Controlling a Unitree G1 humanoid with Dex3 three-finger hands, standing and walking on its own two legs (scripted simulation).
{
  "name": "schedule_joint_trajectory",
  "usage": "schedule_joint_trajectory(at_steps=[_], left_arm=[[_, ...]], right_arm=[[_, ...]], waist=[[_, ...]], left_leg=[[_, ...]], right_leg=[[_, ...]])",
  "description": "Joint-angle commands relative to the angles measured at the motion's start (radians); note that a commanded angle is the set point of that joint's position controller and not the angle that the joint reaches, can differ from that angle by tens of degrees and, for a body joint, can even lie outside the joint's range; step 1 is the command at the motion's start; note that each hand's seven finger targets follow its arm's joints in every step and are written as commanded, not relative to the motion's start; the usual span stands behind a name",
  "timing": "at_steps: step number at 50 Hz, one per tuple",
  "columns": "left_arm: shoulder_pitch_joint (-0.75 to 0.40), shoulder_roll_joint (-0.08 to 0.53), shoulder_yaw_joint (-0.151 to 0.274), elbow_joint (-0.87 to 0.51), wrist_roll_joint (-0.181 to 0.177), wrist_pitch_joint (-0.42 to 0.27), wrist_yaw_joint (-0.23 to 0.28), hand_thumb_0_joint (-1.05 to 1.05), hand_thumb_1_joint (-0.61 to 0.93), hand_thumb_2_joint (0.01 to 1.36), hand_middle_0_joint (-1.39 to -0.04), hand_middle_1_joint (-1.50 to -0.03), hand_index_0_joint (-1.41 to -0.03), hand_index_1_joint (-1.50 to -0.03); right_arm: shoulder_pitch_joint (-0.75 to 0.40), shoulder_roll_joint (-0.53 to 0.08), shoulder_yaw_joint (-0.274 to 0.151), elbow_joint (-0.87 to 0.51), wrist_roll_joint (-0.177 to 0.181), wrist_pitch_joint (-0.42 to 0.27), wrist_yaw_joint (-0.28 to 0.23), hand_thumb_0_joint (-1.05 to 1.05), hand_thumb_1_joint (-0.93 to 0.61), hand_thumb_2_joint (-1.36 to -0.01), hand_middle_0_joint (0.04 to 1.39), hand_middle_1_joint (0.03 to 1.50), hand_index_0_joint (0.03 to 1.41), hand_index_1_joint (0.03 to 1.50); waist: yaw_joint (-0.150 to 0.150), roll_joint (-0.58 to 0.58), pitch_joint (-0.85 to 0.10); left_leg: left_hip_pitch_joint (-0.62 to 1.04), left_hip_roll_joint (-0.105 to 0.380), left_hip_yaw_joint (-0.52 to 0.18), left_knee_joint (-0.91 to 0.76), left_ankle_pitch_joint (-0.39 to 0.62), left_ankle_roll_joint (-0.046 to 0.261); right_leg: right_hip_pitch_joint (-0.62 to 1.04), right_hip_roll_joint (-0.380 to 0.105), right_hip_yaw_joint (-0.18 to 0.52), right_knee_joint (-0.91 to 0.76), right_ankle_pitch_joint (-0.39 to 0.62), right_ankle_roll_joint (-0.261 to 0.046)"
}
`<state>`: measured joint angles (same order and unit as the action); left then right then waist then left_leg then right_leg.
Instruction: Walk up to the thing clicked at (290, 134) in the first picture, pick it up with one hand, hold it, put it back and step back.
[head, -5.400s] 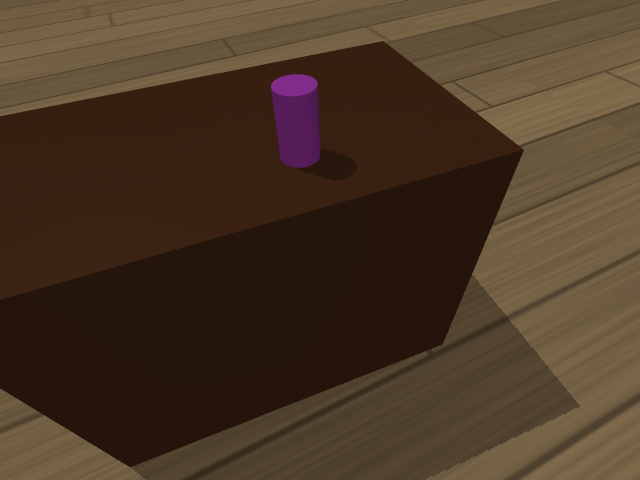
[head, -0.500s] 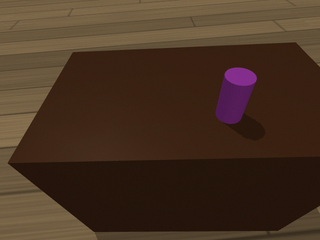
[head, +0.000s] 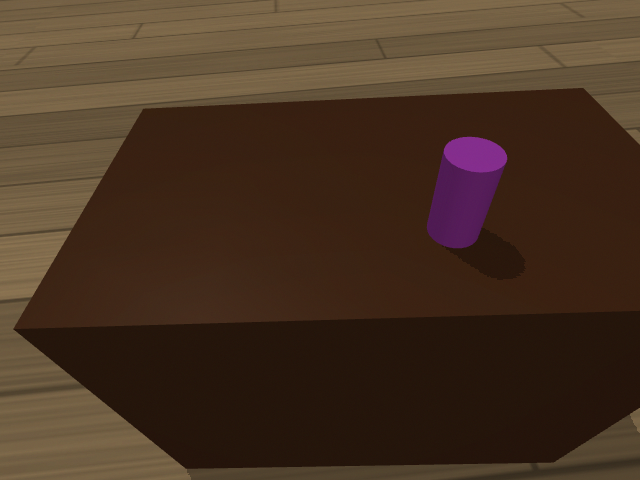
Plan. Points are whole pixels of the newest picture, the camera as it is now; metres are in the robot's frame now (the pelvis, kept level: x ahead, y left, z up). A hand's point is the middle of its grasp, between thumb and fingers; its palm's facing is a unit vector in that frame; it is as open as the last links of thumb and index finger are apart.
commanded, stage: stand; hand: right
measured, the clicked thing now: (462, 195) +0.48 -0.20 +0.09
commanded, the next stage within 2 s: rise first in 0.02 s
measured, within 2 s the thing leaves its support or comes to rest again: neither
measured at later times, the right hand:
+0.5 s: hand (543, 462) +0.17 -0.25 -0.10, palm faces +0.26 +0.90 -0.34, open 14.0 cm
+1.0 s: hand (586, 406) +0.18 -0.25 +0.06, palm faces +0.37 +0.84 -0.39, open 17.7 cm
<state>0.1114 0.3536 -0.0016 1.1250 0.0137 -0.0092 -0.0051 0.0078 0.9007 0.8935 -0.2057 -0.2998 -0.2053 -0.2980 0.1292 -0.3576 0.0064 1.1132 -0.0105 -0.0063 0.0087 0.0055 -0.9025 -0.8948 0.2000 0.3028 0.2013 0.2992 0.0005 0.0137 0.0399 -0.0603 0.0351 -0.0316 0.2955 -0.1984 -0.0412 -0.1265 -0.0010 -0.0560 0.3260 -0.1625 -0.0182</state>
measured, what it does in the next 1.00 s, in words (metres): stands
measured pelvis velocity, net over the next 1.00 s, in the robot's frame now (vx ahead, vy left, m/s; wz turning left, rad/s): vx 0.01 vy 0.03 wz -0.05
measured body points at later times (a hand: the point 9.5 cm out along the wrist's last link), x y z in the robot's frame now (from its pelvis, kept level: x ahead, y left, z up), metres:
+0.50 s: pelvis +0.00 +0.01 -0.01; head +0.02 +0.01 +0.44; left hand +0.16 +0.28 -0.10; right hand +0.15 -0.30 -0.08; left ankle -0.02 +0.15 -0.75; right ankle +0.01 -0.11 -0.75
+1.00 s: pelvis +0.01 +0.03 +0.00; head +0.01 +0.05 +0.44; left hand +0.18 +0.28 -0.09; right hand +0.16 -0.29 +0.08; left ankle -0.02 +0.15 -0.75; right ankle +0.01 -0.10 -0.75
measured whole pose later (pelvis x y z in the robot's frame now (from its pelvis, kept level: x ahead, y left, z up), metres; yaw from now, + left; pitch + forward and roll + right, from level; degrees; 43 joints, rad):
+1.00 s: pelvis +0.01 +0.03 +0.00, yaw -3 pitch -2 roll -1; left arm 0.26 0.24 0.11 0.59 -0.02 -0.06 0.06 -0.01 -0.54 0.03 -0.07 -0.04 -0.06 -0.05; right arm 0.43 -0.32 -0.26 -0.04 0.06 -0.14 -0.04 -0.01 0.58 -0.03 0.04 0.06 0.05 0.06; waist -0.05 -0.04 0.02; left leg -0.08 0.02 0.02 0.40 -0.28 0.00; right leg -0.14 -0.02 0.00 0.39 -0.20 0.02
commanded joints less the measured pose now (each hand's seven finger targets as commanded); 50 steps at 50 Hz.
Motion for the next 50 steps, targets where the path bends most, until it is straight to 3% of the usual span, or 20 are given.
schedule_joint_trajectory(at_steps=[1,6,7,8,10,11,13,15,16,22,25,27,33,38,39,41,44,46,48,50], left_arm=[[-0.039,0.223,0.043,-0.059,-0.005,-0.027,0.012,0.000,0.900,0.900,-0.200,-0.300,-0.200,-0.301],[-0.042,0.226,0.047,-0.059,-0.008,-0.025,0.011,0.000,0.820,0.820,-0.120,-0.220,-0.120,-0.221],[-0.393,0.050,0.024,-0.410,-0.094,-0.141,0.016,0.000,0.740,0.740,-0.040,-0.140,-0.040,-0.141],[-0.341,0.070,0.006,-0.460,-0.117,-0.161,0.038,0.000,0.660,0.660,-0.029,-0.060,-0.009,-0.061],[-0.135,0.229,0.122,-0.285,-0.114,-0.131,0.073,0.000,0.500,0.500,-0.033,-0.035,-0.017,-0.054],[-0.118,0.223,0.138,-0.288,-0.110,-0.129,0.078,0.000,0.420,0.420,-0.034,-0.034,-0.020,-0.049],[-0.126,0.146,0.118,-0.285,-0.095,-0.140,0.085,0.000,0.260,0.260,-0.038,-0.038,-0.029,-0.048],[-0.038,0.170,0.188,-0.306,-0.059,-0.132,0.080,0.000,0.149,0.179,-0.046,-0.041,-0.046,-0.042],[0.059,0.123,0.181,-0.264,-0.050,-0.119,0.076,0.000,0.106,0.150,-0.049,-0.049,-0.055,-0.042],[0.001,0.019,0.117,-0.458,-0.055,-0.103,0.074,0.000,-0.240,0.069,-0.062,-0.046,-0.062,-0.045],[-0.062,0.049,0.129,-0.558,-0.051,-0.113,0.088,0.000,-0.384,0.063,-0.066,-0.046,-0.058,-0.054],[-0.046,0.039,0.119,-0.593,-0.051,-0.120,0.095,0.000,-0.513,0.039,-0.073,-0.052,-0.065,-0.061],[0.019,0.018,0.111,-0.692,-0.046,-0.123,0.107,0.000,-0.556,0.030,-0.068,-0.050,-0.061,-0.057],[0.137,0.004,0.136,-0.630,-0.048,-0.102,0.086,0.000,-0.554,0.018,-0.061,-0.041,-0.057,-0.046],[0.148,0.005,0.135,-0.643,-0.046,-0.100,0.078,0.000,-0.554,0.014,-0.059,-0.038,-0.055,-0.042],[0.092,0.031,0.169,-0.658,-0.045,-0.102,0.075,0.000,-0.563,0.022,-0.057,-0.038,-0.051,-0.045],[0.065,-0.015,0.130,-0.681,-0.044,-0.104,0.065,0.000,-0.568,0.030,-0.058,-0.040,-0.049,-0.048],[0.038,0.031,0.179,-0.716,-0.042,-0.109,0.072,0.000,-0.567,0.031,-0.058,-0.041,-0.050,-0.049],[0.051,-0.019,0.126,-0.703,-0.039,-0.108,0.065,0.000,-0.569,0.034,-0.056,-0.041,-0.047,-0.050],[0.067,0.031,0.187,-0.692,-0.038,-0.109,0.073,0.000,-0.571,0.036,-0.057,-0.041,-0.047,-0.051]], right_arm=[[-0.025,-0.203,-0.038,-0.055,-0.001,-0.017,-0.018,0.000,-0.900,-0.900,0.200,0.300,0.200,0.300],[-0.015,-0.203,-0.038,-0.052,-0.002,-0.018,-0.018,0.000,-0.820,-0.820,0.120,0.220,0.120,0.220],[-0.366,-0.016,-0.009,-0.403,0.077,-0.100,-0.028,0.000,-0.740,-0.740,0.063,0.140,0.053,0.140],[-0.377,-0.057,-0.011,-0.450,0.112,-0.148,-0.047,0.000,-0.660,-0.660,0.061,0.060,0.052,0.060],[-0.196,-0.223,-0.125,-0.252,0.109,-0.125,-0.085,0.000,-0.500,-0.500,0.062,0.040,0.052,0.040],[-0.220,-0.242,-0.158,-0.289,0.103,-0.127,-0.094,0.000,-0.420,-0.420,0.061,0.041,0.051,0.041],[-0.204,-0.173,-0.145,-0.287,0.083,-0.138,-0.100,0.000,-0.260,-0.260,0.059,0.042,0.051,0.042],[-0.053,-0.207,-0.234,-0.358,0.054,-0.127,-0.102,0.000,-0.157,-0.185,0.057,0.043,0.050,0.043],[0.072,-0.180,-0.239,-0.318,0.049,-0.115,-0.099,0.000,-0.100,-0.169,0.056,0.044,0.050,0.044],[0.017,-0.120,-0.212,-0.632,0.061,-0.102,-0.097,0.000,0.228,-0.100,0.044,0.049,0.044,0.049],[-0.034,-0.118,-0.202,-0.781,0.060,-0.110,-0.105,0.000,0.346,-0.081,0.040,0.051,0.042,0.051],[0.023,-0.149,-0.237,-0.834,0.058,-0.117,-0.112,0.000,0.435,-0.063,0.038,0.052,0.041,0.052],[0.112,-0.158,-0.283,-1.074,0.060,-0.137,-0.114,0.000,0.543,-0.045,0.033,0.055,0.039,0.055],[0.204,-0.168,-0.351,-1.164,0.068,-0.141,-0.091,0.000,0.608,-0.032,0.031,0.057,0.039,0.057],[0.220,-0.150,-0.335,-1.196,0.067,-0.145,-0.082,0.000,0.611,-0.027,0.029,0.058,0.038,0.058],[0.223,-0.148,-0.355,-1.231,0.071,-0.152,-0.074,0.000,0.611,-0.025,0.030,0.057,0.038,0.057],[0.215,-0.140,-0.358,-1.325,0.069,-0.173,-0.067,0.000,0.611,-0.027,0.032,0.057,0.039,0.057],[0.217,-0.161,-0.382,-1.363,0.068,-0.188,-0.069,0.000,0.611,-0.027,0.033,0.056,0.039,0.056],[0.238,-0.135,-0.363,-1.388,0.067,-0.202,-0.063,0.000,0.611,-0.025,0.033,0.056,0.040,0.056],[0.235,-0.174,-0.411,-1.426,0.066,-0.217,-0.067,0.000,0.611,-0.027,0.035,0.056,0.040,0.056]], waist=[[0.003,-0.015,-0.049],[0.002,-0.018,-0.038],[0.009,-0.028,-0.054],[-0.027,0.017,-0.083],[-0.007,-0.021,-0.035],[-0.003,-0.048,-0.096],[-0.004,-0.056,-0.189],[-0.028,-0.059,-0.255],[-0.029,-0.076,-0.238],[-0.025,-0.078,-0.196],[-0.012,-0.076,-0.188],[-0.034,-0.064,-0.174],[-0.042,-0.046,-0.193],[-0.039,-0.052,-0.099],[-0.030,-0.039,-0.101],[-0.032,-0.028,-0.088],[-0.049,-0.023,-0.092],[-0.044,-0.013,-0.106],[-0.052,-0.011,-0.085],[-0.049,-0.025,-0.099]], left_leg=[[-0.057,0.095,-0.060,-0.043,0.111,0.053],[-0.058,0.095,-0.059,-0.048,0.092,0.051],[-0.187,-0.045,0.068,0.076,0.044,0.044],[-0.124,-0.048,0.068,0.032,-0.039,0.048],[-0.208,-0.043,0.066,0.063,-0.058,0.048],[-0.200,-0.038,0.067,0.094,-0.026,0.049],[-0.197,-0.039,0.062,0.113,0.008,0.055],[-0.168,-0.046,0.069,0.126,0.074,0.062],[-0.151,-0.048,0.069,0.116,0.118,0.061],[-0.121,-0.053,0.078,0.077,0.150,0.053],[-0.120,-0.049,0.076,0.062,0.103,0.055],[-0.108,-0.043,0.077,0.054,0.094,0.053],[-0.059,-0.028,0.079,0.066,0.242,0.035],[-0.079,-0.030,0.085,0.058,0.241,0.032],[-0.079,-0.030,0.087,0.059,0.254,0.030],[-0.080,-0.026,0.084,0.054,0.245,0.026],[-0.063,-0.025,0.084,0.049,0.222,0.029],[-0.059,-0.021,0.084,0.051,0.224,0.027],[-0.062,-0.016,0.080,0.046,0.217,0.024],[-0.054,-0.015,0.082,0.049,0.212,0.025]], right_leg=[[0.051,-0.134,0.124,-0.052,0.131,-0.006],[0.044,-0.132,0.127,-0.056,0.084,-0.007],[-0.081,-0.024,0.031,0.044,0.022,0.006],[-0.029,-0.027,0.036,0.005,-0.054,0.008],[-0.079,-0.010,0.021,0.033,-0.072,0.005],[-0.070,-0.010,0.022,0.057,-0.033,0.009],[-0.054,-0.021,0.029,0.089,0.024,0.014],[-0.042,-0.019,0.030,0.087,0.092,0.015],[-0.038,-0.012,0.022,0.082,0.139,0.014],[-0.046,-0.013,0.016,0.054,0.150,0.013],[-0.028,-0.015,0.022,0.038,0.102,0.011],[-0.024,-0.008,0.022,0.040,0.097,0.008],[0.054,0.003,0.016,0.056,0.232,0.000],[0.036,0.004,0.009,0.049,0.231,-0.002],[0.041,0.004,0.009,0.047,0.239,-0.002],[0.039,0.006,0.010,0.050,0.227,-0.005],[0.045,0.005,0.013,0.041,0.211,-0.003],[0.053,0.005,0.015,0.041,0.213,-0.003],[0.049,0.009,0.010,0.040,0.198,-0.005],[0.059,0.010,0.013,0.037,0.195,-0.004]])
